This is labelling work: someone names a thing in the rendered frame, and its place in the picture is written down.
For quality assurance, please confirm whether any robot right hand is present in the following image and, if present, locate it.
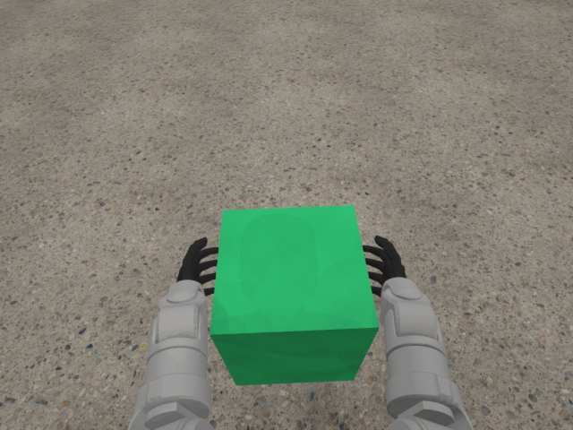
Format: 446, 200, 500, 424
363, 236, 407, 297

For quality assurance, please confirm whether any carton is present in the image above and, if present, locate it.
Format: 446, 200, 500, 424
210, 205, 380, 385

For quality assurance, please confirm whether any robot left forearm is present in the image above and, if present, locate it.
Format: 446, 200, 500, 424
127, 279, 211, 430

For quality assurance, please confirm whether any robot left hand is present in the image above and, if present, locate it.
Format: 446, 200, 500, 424
176, 237, 218, 296

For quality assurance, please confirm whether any robot right forearm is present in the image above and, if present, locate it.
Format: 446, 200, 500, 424
380, 277, 474, 430

